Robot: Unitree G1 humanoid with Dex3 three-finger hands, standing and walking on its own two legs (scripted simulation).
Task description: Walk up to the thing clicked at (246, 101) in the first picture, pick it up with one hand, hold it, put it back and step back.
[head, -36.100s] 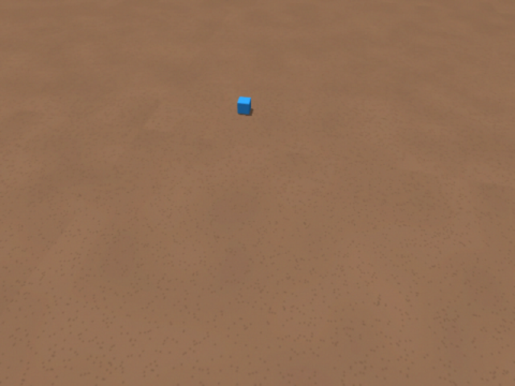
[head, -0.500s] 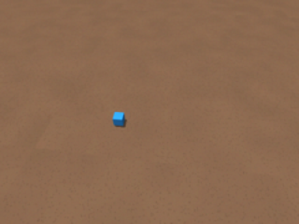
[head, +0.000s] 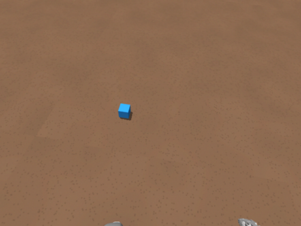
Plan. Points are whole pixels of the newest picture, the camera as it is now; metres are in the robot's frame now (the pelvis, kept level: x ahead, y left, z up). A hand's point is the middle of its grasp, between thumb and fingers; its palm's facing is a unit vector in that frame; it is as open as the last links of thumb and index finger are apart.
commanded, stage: step back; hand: left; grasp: from above
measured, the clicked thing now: (124, 110) +1.01 +0.20 -0.72
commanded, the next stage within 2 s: stand in 0.06 s
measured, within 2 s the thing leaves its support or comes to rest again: neither
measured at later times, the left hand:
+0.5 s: hand out of the picture +0.09 +0.25 -0.13, palm faces -0.02 -0.94 -0.33, open 7.4 cm
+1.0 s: hand out of the picture +0.06 +0.26 -0.14, palm faces -0.03 -0.94 -0.33, open 7.4 cm
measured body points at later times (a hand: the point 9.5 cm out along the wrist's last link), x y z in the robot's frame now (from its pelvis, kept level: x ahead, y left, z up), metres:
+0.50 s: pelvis +0.00 +0.00 +0.02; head +0.00 +0.00 +0.47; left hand +0.09 +0.30 -0.11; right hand +0.08 -0.30 -0.11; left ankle +0.06 +0.13 -0.72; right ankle -0.03 -0.13 -0.72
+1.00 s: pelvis +0.00 +0.01 +0.02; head +0.00 +0.01 +0.47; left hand +0.06 +0.31 -0.11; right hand +0.07 -0.29 -0.11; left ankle +0.06 +0.13 -0.72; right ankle -0.03 -0.13 -0.72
